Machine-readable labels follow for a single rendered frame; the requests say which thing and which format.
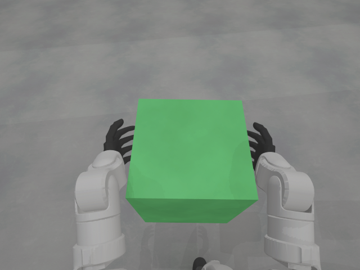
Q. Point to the right robot hand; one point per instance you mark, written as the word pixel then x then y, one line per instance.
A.
pixel 264 142

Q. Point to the robot left forearm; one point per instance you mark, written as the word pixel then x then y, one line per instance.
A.
pixel 97 213

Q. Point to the robot right foot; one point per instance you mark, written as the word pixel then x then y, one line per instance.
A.
pixel 198 263

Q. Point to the carton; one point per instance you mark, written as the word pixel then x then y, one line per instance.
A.
pixel 190 161

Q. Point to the left robot hand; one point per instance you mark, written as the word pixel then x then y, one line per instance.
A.
pixel 113 141

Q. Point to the robot right forearm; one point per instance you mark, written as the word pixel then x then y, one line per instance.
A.
pixel 290 208

